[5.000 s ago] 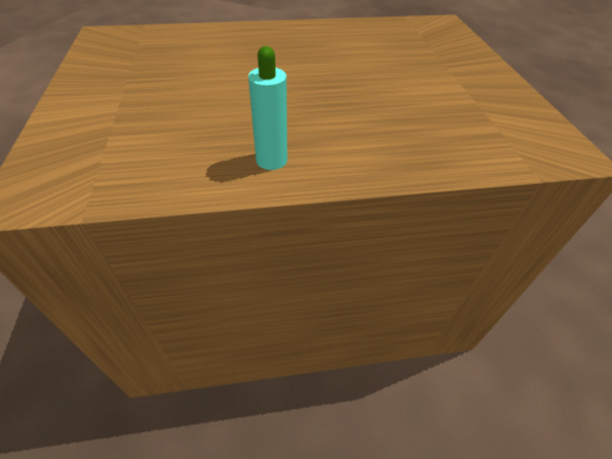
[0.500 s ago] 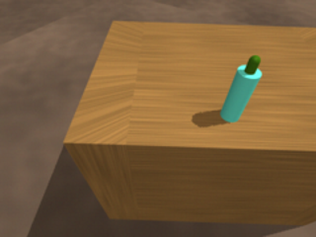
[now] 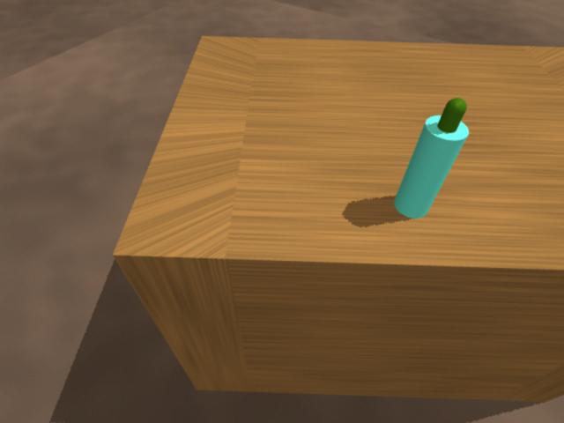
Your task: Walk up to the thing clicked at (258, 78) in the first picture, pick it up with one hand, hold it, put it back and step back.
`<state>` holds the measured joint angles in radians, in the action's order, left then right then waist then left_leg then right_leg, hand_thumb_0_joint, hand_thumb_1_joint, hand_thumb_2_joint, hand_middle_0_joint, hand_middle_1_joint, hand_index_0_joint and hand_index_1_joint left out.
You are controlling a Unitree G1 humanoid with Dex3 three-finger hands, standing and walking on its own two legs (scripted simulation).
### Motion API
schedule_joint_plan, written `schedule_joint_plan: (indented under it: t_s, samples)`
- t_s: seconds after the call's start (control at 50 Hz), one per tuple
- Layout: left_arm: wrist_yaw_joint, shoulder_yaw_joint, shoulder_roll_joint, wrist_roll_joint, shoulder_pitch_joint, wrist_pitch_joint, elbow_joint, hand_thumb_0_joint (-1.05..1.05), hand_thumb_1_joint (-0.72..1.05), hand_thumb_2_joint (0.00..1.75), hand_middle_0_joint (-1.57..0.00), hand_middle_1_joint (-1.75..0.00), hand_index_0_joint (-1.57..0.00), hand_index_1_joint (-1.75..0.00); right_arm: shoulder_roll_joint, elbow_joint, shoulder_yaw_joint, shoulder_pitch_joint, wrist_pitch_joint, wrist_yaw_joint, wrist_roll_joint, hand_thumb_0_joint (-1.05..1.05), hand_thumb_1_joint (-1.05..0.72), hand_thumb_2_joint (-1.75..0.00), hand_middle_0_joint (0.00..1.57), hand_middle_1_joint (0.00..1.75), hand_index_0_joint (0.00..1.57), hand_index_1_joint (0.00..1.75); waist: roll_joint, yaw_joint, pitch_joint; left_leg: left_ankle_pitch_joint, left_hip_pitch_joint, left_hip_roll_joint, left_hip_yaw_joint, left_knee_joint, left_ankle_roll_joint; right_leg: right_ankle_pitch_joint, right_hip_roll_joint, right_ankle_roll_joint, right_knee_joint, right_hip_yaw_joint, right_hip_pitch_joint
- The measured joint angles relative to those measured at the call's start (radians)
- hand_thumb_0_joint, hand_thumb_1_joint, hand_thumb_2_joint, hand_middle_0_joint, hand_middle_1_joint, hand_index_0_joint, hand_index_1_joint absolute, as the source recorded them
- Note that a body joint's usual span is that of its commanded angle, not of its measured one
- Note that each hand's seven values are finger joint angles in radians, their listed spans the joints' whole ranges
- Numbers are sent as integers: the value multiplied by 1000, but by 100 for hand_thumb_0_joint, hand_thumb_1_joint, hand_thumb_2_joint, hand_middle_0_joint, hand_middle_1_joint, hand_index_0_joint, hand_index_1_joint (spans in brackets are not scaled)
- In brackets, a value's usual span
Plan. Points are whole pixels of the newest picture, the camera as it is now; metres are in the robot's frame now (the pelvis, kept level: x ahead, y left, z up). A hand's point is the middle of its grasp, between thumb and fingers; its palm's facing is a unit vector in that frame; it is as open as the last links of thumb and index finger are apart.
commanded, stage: stand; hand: right
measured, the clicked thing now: (431, 160) +0.47 -0.22 +0.12
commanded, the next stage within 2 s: rise first in 0.80 s
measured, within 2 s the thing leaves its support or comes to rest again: neither
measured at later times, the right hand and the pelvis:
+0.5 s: hand out of the picture +0.07 -0.25 -0.16, palm faces -0.02 +0.94 -0.34, open 7.4 cm; pelvis +0.00 +0.00 +0.00, yaw +0 degrees
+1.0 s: hand out of the picture +0.10 -0.24 -0.15, palm faces +0.07 +0.94 -0.33, open 8.0 cm; pelvis -0.01 +0.00 +0.00, yaw +0 degrees
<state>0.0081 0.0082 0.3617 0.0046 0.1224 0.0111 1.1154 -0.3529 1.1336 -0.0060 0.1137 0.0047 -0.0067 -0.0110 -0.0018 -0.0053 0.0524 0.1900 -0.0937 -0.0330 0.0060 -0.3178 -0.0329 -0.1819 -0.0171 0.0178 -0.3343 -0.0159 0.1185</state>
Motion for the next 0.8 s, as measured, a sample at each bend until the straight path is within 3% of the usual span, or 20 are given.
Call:
schedule_joint_plan:
  t_s: [0.8]
  samples:
    - [-3, 2, -2, 1, 4, 4, -4, 1, 90, 90, -20, -30, -21, -30, 2, -5, -5, 6, -4, 0, 1, 0, -91, -90, 20, 30, 20, 30, 3, 4, 3, 6, 2, -2, -2, -7, 2, 2, 2, 2, 6, -2, -7]
